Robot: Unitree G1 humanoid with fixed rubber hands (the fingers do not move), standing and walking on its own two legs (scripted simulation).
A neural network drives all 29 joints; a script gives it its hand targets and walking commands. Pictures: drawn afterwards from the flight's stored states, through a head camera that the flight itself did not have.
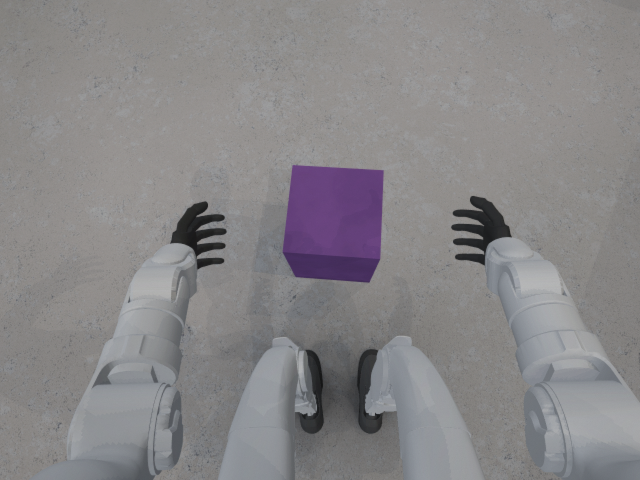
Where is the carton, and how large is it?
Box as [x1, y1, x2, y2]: [283, 165, 383, 282]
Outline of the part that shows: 293,165 285,226 283,253 295,276 368,282 379,260 383,170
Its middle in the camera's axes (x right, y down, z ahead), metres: +0.04 -0.02 +1.01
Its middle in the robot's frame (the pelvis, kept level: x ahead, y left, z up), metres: +0.54 +0.01 -0.54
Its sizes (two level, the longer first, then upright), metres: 0.214 0.213 0.287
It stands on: the floor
